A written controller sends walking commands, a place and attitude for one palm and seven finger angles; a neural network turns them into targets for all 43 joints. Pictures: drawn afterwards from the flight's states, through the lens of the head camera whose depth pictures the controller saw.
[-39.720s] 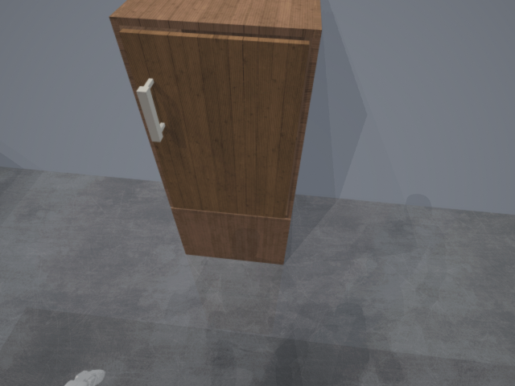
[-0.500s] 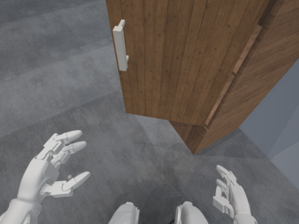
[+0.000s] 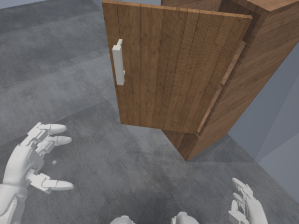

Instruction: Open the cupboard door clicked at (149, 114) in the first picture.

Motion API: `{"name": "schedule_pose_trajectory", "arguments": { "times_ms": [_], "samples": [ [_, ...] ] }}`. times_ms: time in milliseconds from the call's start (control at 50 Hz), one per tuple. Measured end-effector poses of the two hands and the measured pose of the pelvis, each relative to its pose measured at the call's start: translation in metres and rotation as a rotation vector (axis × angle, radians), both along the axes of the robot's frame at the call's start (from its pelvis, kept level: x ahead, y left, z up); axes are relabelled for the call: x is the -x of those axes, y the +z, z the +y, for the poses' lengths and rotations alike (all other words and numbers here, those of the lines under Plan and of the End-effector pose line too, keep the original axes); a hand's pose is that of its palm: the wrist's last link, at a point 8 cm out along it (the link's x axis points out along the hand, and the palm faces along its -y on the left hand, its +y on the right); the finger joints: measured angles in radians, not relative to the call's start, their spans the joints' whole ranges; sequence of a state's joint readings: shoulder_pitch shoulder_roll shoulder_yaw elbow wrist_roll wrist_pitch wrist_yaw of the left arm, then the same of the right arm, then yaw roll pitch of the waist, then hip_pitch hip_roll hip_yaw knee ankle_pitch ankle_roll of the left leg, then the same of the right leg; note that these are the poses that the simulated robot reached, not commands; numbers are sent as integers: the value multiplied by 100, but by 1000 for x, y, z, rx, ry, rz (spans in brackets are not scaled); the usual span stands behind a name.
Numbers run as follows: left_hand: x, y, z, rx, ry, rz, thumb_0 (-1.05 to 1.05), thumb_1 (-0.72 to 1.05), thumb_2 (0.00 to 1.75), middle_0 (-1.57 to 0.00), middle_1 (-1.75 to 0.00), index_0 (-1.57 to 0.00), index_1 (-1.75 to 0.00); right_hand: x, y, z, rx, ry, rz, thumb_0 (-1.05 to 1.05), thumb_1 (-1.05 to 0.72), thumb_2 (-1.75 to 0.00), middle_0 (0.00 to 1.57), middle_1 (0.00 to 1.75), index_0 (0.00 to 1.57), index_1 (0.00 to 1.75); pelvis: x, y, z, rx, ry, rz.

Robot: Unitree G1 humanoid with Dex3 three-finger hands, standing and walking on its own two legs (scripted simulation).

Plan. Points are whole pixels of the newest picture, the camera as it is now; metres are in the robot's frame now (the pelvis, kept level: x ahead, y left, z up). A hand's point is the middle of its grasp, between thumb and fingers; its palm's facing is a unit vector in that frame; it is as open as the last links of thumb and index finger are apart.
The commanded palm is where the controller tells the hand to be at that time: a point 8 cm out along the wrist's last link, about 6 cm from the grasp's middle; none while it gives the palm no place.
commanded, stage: raise the hand with hooked fingers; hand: left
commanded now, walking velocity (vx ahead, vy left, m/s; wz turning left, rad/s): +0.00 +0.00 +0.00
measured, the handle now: (120, 62) +0.58 +0.13 +0.08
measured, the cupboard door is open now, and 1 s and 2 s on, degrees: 49 49 49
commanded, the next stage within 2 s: move the hooked fingers beside the handle in 0.92 s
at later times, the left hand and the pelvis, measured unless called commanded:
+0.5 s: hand (38, 128) +0.30 +0.28 +0.10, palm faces -0.04 -1.00 -0.05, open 14.0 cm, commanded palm +0.27 +0.32 +0.10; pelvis +0.01 +0.00 +0.02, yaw -1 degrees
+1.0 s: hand (44, 133) +0.29 +0.26 +0.10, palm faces -0.04 -1.00 -0.05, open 14.0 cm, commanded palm +0.27 +0.31 +0.10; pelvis +0.00 -0.01 +0.02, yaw -1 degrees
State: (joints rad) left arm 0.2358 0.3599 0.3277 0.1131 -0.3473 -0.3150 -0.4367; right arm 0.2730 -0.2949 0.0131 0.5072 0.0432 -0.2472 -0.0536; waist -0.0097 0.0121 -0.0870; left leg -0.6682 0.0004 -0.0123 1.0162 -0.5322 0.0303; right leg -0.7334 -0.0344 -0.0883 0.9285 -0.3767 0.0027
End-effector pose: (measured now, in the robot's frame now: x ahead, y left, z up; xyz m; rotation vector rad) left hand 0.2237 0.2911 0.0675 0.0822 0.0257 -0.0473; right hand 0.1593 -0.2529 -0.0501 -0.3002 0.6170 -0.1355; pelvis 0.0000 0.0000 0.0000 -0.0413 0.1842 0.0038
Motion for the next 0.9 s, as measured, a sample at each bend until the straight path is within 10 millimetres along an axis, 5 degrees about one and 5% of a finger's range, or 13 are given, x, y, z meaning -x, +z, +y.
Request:
{"name": "schedule_pose_trajectory", "arguments": {
  "times_ms": [240, 500, 900],
  "samples": [
    [-29, 18, 28, 15, 17, 15, -1, -46, 31, -30, -118, -30, -118, -9, -1, 27, -52, 51, 22, 2, -90, -90, 20, 30, 20, 30, -6, 10, 3, 2, 0, -19],
    [-61, 39, 44, 29, 11, -7, -1, -49, 30, -30, -119, -30, -120, 11, -2, 9, -21, -5, 103, 2, -90, -90, 20, 30, 20, 30, -9, 17, 3, -5, -10, -19],
    [-53, 33, 29, 33, 6, 0, -1, -49, 30, -31, -120, -30, -120, 19, 0, 0, -29, -20, 101, 2, -91, -90, 20, 30, 20, 30, -4, 20, -5, -14, -14, -29]
  ]
}}
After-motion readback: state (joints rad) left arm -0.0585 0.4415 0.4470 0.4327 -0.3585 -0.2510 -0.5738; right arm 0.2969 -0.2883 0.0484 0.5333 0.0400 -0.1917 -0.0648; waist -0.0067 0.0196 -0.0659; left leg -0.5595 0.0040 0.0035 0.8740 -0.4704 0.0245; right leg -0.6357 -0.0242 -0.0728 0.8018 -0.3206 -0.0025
